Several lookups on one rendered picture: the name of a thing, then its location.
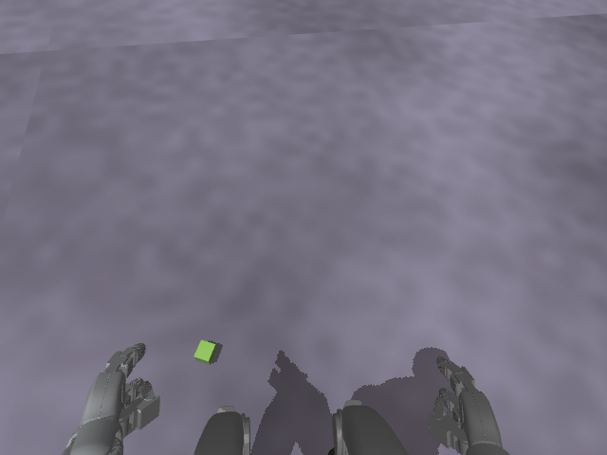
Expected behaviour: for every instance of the left robot hand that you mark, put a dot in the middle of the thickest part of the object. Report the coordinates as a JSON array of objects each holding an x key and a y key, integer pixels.
[{"x": 110, "y": 398}]

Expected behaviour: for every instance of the left robot arm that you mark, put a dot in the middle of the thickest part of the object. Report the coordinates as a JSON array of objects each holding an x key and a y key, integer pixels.
[{"x": 97, "y": 437}]

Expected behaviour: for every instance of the right robot hand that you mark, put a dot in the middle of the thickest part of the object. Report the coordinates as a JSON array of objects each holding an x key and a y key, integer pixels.
[{"x": 473, "y": 419}]

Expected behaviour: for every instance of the small box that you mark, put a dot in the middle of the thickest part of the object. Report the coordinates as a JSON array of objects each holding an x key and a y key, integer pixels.
[{"x": 205, "y": 352}]

